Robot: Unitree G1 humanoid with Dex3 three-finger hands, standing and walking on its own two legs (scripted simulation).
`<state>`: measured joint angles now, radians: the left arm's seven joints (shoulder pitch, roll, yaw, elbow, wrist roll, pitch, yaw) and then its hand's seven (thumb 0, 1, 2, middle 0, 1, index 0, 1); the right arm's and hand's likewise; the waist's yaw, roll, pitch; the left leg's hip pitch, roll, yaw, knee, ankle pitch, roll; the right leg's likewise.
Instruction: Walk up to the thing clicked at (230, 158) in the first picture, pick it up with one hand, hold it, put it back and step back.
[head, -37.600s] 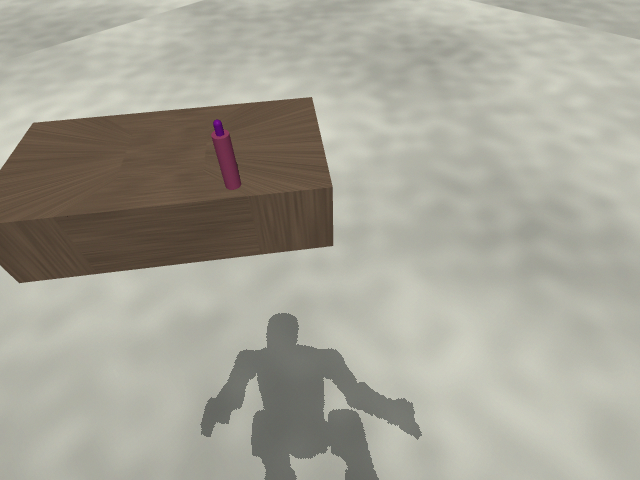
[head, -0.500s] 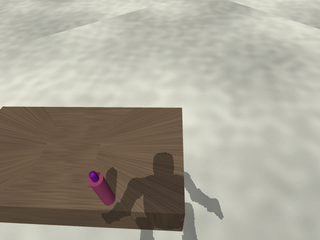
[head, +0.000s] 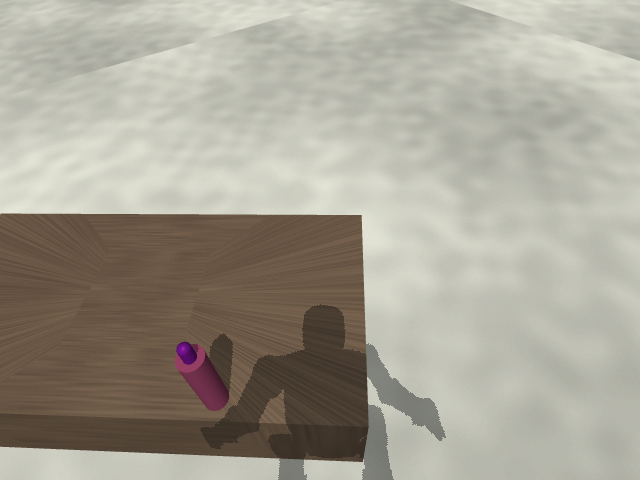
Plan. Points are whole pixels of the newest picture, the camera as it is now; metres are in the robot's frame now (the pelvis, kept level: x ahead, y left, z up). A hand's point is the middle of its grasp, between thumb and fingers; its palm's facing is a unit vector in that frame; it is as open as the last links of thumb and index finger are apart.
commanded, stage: stand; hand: left
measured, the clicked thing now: (201, 375) +0.39 +0.30 -0.32
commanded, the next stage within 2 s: step back in 0.20 s
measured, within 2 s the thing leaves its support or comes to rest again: neither
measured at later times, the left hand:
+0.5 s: hand out of the picture +0.08 +0.30 -0.18, palm faces -0.04 -0.93 -0.38, open 7.4 cm
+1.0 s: hand out of the picture -0.02 +0.30 -0.17, palm faces -0.11 -0.92 -0.39, open 7.4 cm
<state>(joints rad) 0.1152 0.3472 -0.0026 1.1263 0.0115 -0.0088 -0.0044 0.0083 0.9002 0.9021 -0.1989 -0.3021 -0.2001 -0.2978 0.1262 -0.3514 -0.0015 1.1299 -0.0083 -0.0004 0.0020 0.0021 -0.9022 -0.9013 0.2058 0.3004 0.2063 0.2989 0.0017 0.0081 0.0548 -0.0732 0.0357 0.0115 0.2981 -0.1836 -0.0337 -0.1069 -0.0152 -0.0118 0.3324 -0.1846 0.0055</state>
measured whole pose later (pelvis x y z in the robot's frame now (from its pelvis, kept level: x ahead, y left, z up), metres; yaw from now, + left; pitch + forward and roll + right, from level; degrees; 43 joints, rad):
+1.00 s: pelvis -0.14 +0.04 -0.03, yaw -5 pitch -3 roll +0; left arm 0.15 0.36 0.06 0.86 0.03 0.05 -0.01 0.01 0.90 0.90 -0.20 -0.30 -0.20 -0.30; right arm 0.12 -0.38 -0.05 0.88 0.00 0.05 -0.01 0.00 -0.90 -0.90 0.21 0.30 0.21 0.30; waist -0.01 0.03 0.18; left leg -0.40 -0.01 0.00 0.80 -0.42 0.02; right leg -0.25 0.04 0.03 0.65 -0.36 -0.02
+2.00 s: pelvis -0.44 +0.03 -0.04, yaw +0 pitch -3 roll +2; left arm 0.10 0.40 0.06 0.76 0.03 0.06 0.01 0.01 0.90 0.90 -0.20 -0.30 -0.20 -0.30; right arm 0.21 -0.38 -0.04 0.89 -0.02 0.03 -0.02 0.00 -0.90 -0.90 0.21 0.30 0.21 0.30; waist 0.01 -0.05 0.19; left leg -0.27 -0.07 0.00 0.67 -0.34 0.02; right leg -0.40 -0.07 0.00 0.77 -0.31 0.00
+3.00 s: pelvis -0.66 -0.01 -0.02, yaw +2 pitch -3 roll +0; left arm 0.20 0.35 0.05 1.01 0.04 -0.03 -0.02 0.01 0.90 0.90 -0.20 -0.30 -0.20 -0.30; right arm 0.20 -0.39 -0.05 1.01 -0.02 0.01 0.02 0.00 -0.90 -0.90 0.21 0.30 0.21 0.30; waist 0.04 0.03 0.05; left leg -0.29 -0.01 -0.06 0.74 -0.47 0.01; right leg -0.26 -0.01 -0.04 0.58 -0.27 -0.02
